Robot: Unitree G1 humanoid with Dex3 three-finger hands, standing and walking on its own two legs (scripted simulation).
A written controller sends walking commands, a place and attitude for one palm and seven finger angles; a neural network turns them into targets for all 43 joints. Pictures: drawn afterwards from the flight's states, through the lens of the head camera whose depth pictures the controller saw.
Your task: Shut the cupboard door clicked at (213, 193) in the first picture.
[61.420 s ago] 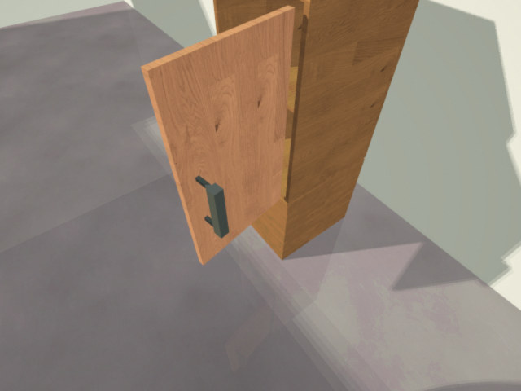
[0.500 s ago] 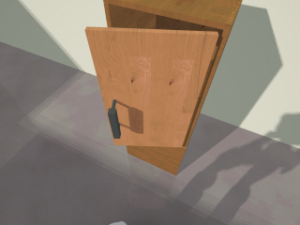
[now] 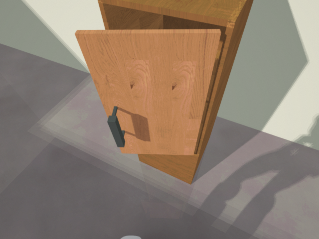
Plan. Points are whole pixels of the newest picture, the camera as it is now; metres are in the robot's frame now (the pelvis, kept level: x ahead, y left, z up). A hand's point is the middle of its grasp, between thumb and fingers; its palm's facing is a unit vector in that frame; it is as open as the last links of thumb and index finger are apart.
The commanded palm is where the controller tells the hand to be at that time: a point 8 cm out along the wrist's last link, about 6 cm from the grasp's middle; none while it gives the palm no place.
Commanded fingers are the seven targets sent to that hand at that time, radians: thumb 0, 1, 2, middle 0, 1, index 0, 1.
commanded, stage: come to a stop and stand still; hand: left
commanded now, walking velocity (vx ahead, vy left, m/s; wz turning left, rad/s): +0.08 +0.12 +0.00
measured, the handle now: (118, 127) +0.47 +0.19 -0.09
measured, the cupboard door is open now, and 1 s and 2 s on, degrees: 24 24 24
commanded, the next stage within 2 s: look again from close up in 0.72 s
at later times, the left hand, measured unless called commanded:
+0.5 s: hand out of the picture -0.03 +0.22 -0.18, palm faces +0.03 -0.99 -0.16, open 7.4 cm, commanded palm none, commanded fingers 0.00 0.90 0.90 -0.20 -0.30 -0.20 -0.30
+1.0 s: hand out of the picture -0.03 +0.22 -0.18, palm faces +0.02 -0.98 -0.19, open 7.4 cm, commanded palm none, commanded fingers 0.00 0.90 0.90 -0.20 -0.30 -0.20 -0.30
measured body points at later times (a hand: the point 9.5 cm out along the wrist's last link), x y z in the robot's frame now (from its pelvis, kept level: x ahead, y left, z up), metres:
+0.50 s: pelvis -0.03 +0.05 +0.01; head -0.02 +0.07 +0.46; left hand -0.03 +0.27 -0.16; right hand -0.04 -0.17 -0.15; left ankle -0.05 +0.15 -0.74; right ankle -0.02 -0.09 -0.74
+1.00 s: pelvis -0.02 +0.06 +0.00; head -0.01 +0.05 +0.45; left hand -0.03 +0.27 -0.16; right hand -0.01 -0.16 -0.17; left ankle -0.05 +0.15 -0.74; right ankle -0.02 -0.09 -0.74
